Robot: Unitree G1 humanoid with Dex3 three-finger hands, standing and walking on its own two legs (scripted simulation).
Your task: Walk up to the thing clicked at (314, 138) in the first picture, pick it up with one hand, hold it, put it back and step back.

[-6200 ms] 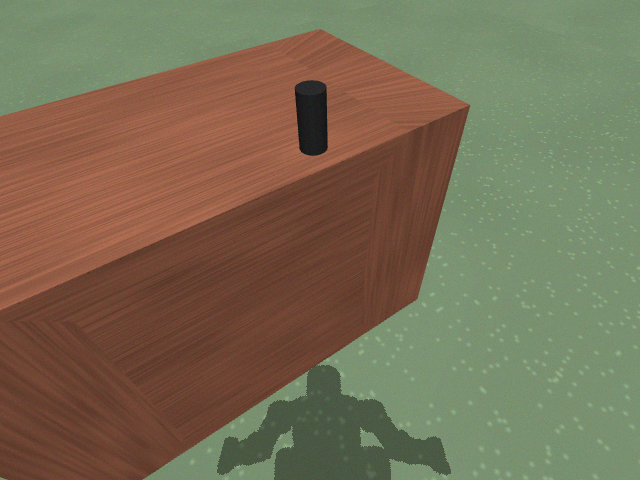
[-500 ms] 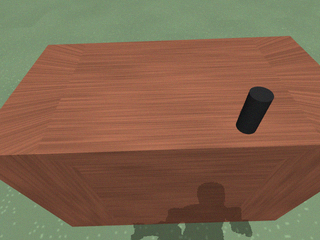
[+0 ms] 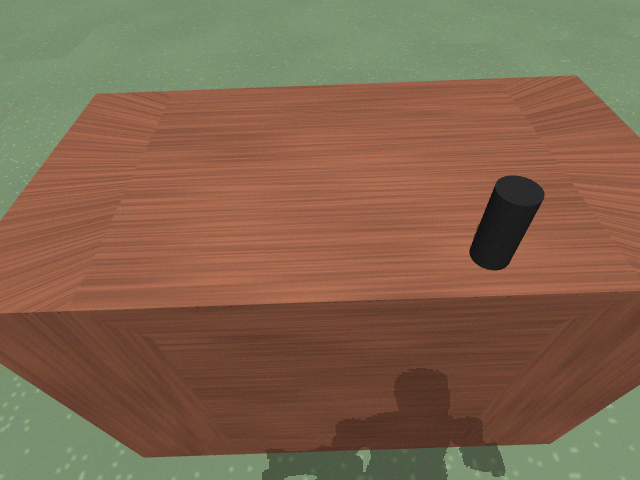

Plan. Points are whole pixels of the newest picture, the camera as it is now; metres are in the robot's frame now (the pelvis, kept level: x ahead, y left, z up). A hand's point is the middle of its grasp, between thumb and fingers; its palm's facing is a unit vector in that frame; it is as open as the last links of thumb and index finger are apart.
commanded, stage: stand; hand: right
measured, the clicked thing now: (503, 225) +0.43 -0.22 +0.08
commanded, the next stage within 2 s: rise first in 0.26 s
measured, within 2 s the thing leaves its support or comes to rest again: neither
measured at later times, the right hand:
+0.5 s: hand out of the picture +0.12 -0.24 -0.15, palm faces +0.10 +0.94 -0.32, open 8.7 cm
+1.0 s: hand (577, 422) +0.20 -0.26 -0.01, palm faces +0.29 +0.90 -0.34, open 17.1 cm
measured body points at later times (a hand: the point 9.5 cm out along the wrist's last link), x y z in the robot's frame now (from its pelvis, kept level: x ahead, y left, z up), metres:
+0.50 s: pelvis -0.02 +0.00 -0.01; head +0.02 +0.00 +0.44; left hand +0.11 +0.29 -0.13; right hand +0.11 -0.29 -0.12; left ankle +0.01 +0.13 -0.75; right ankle -0.02 -0.15 -0.75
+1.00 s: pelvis +0.01 -0.01 +0.00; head +0.01 +0.00 +0.45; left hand +0.19 +0.24 -0.08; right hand +0.18 -0.31 +0.01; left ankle +0.01 +0.13 -0.75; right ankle -0.02 -0.15 -0.75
